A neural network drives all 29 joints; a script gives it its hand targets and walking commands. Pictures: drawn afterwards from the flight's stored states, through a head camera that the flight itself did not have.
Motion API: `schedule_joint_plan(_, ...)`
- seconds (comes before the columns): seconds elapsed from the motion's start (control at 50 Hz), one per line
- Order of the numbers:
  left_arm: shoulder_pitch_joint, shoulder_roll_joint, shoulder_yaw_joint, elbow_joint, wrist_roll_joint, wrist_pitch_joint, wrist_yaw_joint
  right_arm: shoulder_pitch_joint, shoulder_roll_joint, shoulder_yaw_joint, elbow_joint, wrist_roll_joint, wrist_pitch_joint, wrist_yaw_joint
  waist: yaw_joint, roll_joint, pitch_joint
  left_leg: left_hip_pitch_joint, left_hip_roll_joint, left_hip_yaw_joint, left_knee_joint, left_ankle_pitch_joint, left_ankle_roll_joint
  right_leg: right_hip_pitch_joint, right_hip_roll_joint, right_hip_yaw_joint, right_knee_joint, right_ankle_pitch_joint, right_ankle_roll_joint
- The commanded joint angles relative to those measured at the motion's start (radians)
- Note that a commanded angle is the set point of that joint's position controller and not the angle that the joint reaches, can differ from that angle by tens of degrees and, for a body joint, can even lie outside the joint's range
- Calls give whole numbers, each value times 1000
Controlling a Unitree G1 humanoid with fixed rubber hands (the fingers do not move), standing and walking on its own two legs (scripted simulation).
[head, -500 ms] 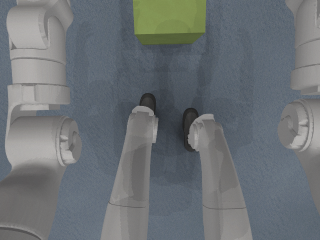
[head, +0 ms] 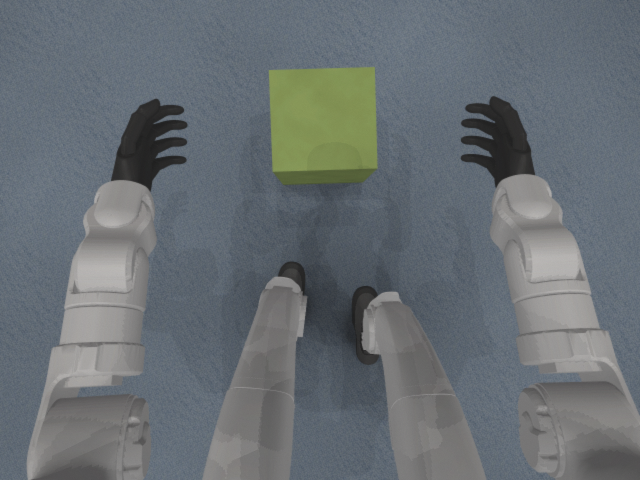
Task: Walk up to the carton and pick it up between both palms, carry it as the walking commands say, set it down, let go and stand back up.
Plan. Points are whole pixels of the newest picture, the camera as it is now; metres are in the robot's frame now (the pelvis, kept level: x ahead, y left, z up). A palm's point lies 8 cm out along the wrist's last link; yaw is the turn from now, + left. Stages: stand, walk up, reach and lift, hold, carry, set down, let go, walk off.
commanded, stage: let go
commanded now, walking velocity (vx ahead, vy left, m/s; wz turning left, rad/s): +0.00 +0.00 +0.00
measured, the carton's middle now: (322, 134) +0.55 +0.04 -0.58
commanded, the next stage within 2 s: stand in 0.96 s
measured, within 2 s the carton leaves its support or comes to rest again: neither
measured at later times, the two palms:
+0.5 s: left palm (113, 328) +0.24 +0.22 -0.02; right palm (613, 324) +0.26 -0.23 -0.02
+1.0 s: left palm (112, 351) +0.22 +0.22 -0.02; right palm (634, 366) +0.23 -0.24 -0.01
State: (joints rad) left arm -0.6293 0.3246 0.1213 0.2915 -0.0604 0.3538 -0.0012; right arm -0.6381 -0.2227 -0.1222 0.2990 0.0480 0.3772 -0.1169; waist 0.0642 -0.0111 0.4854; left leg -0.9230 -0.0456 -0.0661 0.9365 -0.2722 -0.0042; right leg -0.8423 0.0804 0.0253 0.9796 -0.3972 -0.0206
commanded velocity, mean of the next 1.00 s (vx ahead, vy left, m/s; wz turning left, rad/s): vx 0.00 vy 0.00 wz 0.00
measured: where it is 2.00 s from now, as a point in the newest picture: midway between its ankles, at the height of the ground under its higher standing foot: (327, 326)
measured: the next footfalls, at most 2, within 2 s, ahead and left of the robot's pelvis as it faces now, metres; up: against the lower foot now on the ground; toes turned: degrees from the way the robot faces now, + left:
none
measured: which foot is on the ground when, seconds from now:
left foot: down 0.00-1.00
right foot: down 0.00-1.00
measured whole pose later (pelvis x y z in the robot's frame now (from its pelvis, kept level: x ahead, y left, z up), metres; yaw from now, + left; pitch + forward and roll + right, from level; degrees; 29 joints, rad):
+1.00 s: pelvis +0.08 -0.02 +0.06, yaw +1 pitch -8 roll +1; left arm 0.23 0.22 0.04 0.47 0.02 0.18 -0.06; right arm 0.24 -0.17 -0.03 0.48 -0.01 0.13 0.04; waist 0.00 -0.03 0.11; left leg -0.12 -0.04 -0.08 0.54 -0.27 -0.01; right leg -0.03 0.06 0.04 0.55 -0.37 -0.06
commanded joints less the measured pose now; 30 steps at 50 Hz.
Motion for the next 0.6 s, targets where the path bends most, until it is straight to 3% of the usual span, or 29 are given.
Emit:
schedule_joint_plan(0.0, 261, -7, 13, 58, 21, -115, -37, 122, -41, 1, -21, -51, -137, 46, -2, -7, -1453, 775, 10, 4, -78, 525, -6, 236, -21, 36, -201, 384, 44)
schedule_joint_plan(0.02, 276, -8, 12, 67, 34, -144, -46, 184, -100, -53, -20, -100, -162, 49, -40, 7, -1384, 807, 23, -15, -93, 563, -9, 195, -27, 14, -201, 399, 54)
schedule_joint_plan(0.04, 310, 26, 48, -9, 92, -174, -39, 261, -106, -100, -53, -135, -201, 49, -50, 64, -1380, 861, 9, -13, -119, 640, -23, 239, -11, 4, -235, 444, 49)
schedule_joint_plan(0.06, 420, -41, 3, -12, 82, -198, -32, 356, -109, -68, 3, -127, -217, 75, -27, 132, -1321, 912, 14, -37, -137, 732, -20, 205, -10, 8, -237, 455, 55)
schedule_joint_plan(0.08, 290, 20, 54, -15, 89, -226, -21, 278, -95, -60, 73, -124, -234, 73, -18, 110, -1142, 865, 27, -36, -171, 648, -16, 66, -3, 16, -275, 340, 53)
schedule_joint_plan(0.1, 362, 20, 62, -32, 112, -239, -24, 343, -83, -21, 115, -102, -251, 81, 7, 183, -1056, 893, 30, -47, -196, 638, -20, 40, -11, 8, -301, 286, 43)
schedule_joint_plan(0.12, 348, -5, 25, -4, 50, -262, -32, 279, -36, -13, 74, -90, -278, 95, -39, 9, -1019, 894, 46, -56, -196, 575, -4, 34, -3, -7, -307, 267, 36)
schedule_joint_plan(0.14, 444, -49, -33, 43, 57, -265, -41, 398, -32, 10, 106, -101, -278, 100, -37, 100, -1001, 862, 41, -41, -229, 545, -7, 120, -27, 9, -336, 325, 33)
schedule_joint_plan(0.16, 414, -28, -4, 0, 45, -271, -42, 414, -21, 41, 142, -63, -285, 114, -20, 22, -981, 828, 43, -8, -250, 517, -18, 213, -29, 9, -359, 350, 27)
schedule_joint_plan(0.18, 566, -27, -4, 11, 51, -277, -42, 519, -25, 26, 105, -93, -293, 117, -26, 30, -996, 866, 32, -26, -268, 556, -18, 240, -36, 14, -358, 413, 37)
schedule_joint_plan(0.2, 438, -5, -12, 49, 19, -287, -44, 380, -24, 46, 160, -44, -306, 122, -24, 24, -942, 820, 48, -35, -251, 602, 5, 147, -38, 5, -337, 387, 48)
schedule_joint_plan(0.22, 494, -31, -29, 48, 31, -288, -49, 432, -29, 16, 140, -49, -316, 133, -33, 83, -997, 909, 51, -28, -243, 603, -18, 172, -44, 11, -368, 358, 35)
schedule_joint_plan(0.24, 620, -62, -28, 58, 60, -290, -43, 565, -14, 7, 161, -74, -316, 124, -55, 32, -975, 890, 54, -8, -277, 571, -35, 303, -45, 26, -406, 429, 28)
schedule_joint_plan(0.26, 707, -54, -16, 101, 44, -294, -56, 542, -40, 44, 128, -40, -325, 140, -21, -36, -920, 867, 44, -18, -315, 563, -2, 322, -48, 6, -404, 426, 40)
schedule_joint_plan(0.28, 849, -49, -8, 73, 86, -293, -58, 701, -73, -5, 85, -92, -330, 131, -47, 2, -929, 930, 26, 4, -316, 643, -26, 391, -59, 27, -445, 567, 27)
schedule_joint_plan(0.3, 732, 9, -15, 49, 61, -321, -58, 624, -63, 0, 136, -49, -350, 139, -34, -45, -934, 881, 38, -14, -314, 590, -11, 389, -51, 11, -394, 502, 43)
schedule_joint_plan(0.32, 1022, -49, -47, -88, 75, -338, -58, 897, -67, 30, 0, -73, -369, 144, -60, -48, -1081, 1100, 27, -18, -352, 716, -9, 563, -43, 13, -442, 619, 36)
schedule_joint_plan(0.34, 764, -13, -30, -39, 44, -349, -58, 625, -77, 22, 11, -54, -391, 133, -30, -53, -942, 916, 28, -12, -337, 655, -13, 473, -64, 46, -440, 607, 39)
schedule_joint_plan(0.36, 1013, -63, -63, -54, 66, -365, -50, 906, -67, 50, -4, -73, -401, 124, -58, -15, -1024, 1038, 13, -25, -348, 787, -14, 577, -54, 45, -432, 728, 45)
schedule_joint_plan(0.38, 805, -20, -27, -88, 32, -382, -59, 747, -111, -9, -25, -60, -415, 124, -75, -32, -1002, 997, 18, -12, -350, 800, -21, 532, -55, 64, -453, 790, 35)
schedule_joint_plan(0.4, 775, -66, -33, -57, 26, -377, -56, 693, -85, 5, -13, -76, -417, 121, -73, -34, -912, 1010, 25, -19, -382, 673, -22, 477, -71, 56, -484, 674, 32)
schedule_joint_plan(0.42, 823, -1, -55, 35, 48, -368, -59, 729, -66, 48, 24, -55, -403, 123, -53, -85, -785, 918, 19, 10, -394, 485, -3, 456, -72, 26, -487, 530, 38)
schedule_joint_plan(0.44, 834, -44, -74, -35, 19, -372, -62, 760, -68, 75, -44, -44, -408, 128, -74, -58, -758, 946, 12, 10, -425, 482, -5, 454, -78, 55, -540, 527, 24)
schedule_joint_plan(0.46, 796, -28, -35, -27, 41, -353, -55, 728, -87, 77, -47, -49, -395, 137, -35, 0, -688, 919, 3, 30, -430, 406, -22, 466, -101, 68, -571, 421, 9)
schedule_joint_plan(0.48, 853, -21, -55, -28, 49, -350, -53, 754, -71, 76, -38, -67, -389, 143, -55, 11, -654, 953, 8, 27, -461, 312, -24, 455, -85, 25, -591, 275, 15)
schedule_joint_plan(0.52, 871, -15, -22, -18, 47, -339, -49, 806, -64, 104, -42, -41, -373, 157, -45, -41, -604, 965, 1, 39, -462, 339, -5, 499, -99, 34, -611, 327, 32)
schedule_joint_plan(0.54, 869, -5, -17, 10, 57, -323, -57, 742, -76, 71, -62, -58, -365, 159, -28, -20, -590, 974, 4, 50, -452, 257, -9, 497, -111, 41, -652, 225, 17)
schedule_joint_plan(0.56, 821, -22, -33, 11, 58, -316, -57, 754, -61, 76, -43, -64, -350, 153, -66, -19, -509, 933, 13, 29, -464, 241, -5, 466, -116, 58, -632, 222, 21)
schedule_joint_plan(0.58, 798, 32, 12, 1, 81, -317, -52, 768, -70, 64, -9, -76, -342, 166, -73, -81, -547, 973, 14, 49, -472, 203, 6, 499, -114, 33, -646, 192, 24)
